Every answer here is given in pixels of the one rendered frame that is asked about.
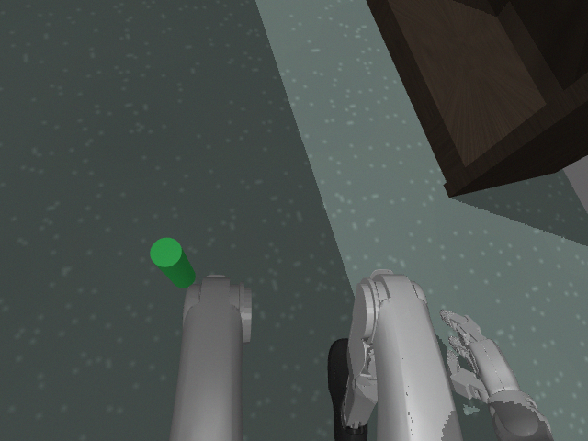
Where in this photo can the right robot hand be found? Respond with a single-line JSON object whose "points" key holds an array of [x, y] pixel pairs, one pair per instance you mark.
{"points": [[483, 356]]}

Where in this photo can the right robot arm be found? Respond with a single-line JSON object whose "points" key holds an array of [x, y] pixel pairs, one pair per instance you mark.
{"points": [[515, 417]]}

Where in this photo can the right robot foot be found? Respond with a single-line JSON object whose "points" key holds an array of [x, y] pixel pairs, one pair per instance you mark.
{"points": [[337, 379]]}

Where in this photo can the bookshelf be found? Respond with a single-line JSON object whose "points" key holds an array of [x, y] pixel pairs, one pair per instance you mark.
{"points": [[500, 87]]}

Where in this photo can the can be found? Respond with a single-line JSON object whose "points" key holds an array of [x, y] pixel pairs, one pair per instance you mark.
{"points": [[169, 256]]}

